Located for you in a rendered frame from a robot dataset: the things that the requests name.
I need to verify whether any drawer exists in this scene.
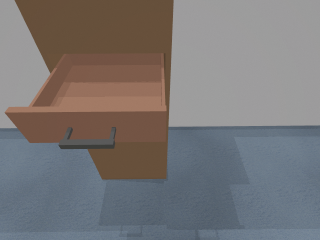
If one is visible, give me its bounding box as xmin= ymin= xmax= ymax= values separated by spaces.
xmin=4 ymin=53 xmax=167 ymax=143

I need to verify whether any handle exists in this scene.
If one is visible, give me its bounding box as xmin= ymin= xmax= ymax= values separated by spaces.
xmin=58 ymin=127 xmax=117 ymax=149

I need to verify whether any cabinet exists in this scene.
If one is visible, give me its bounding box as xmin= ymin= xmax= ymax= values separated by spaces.
xmin=15 ymin=0 xmax=174 ymax=180

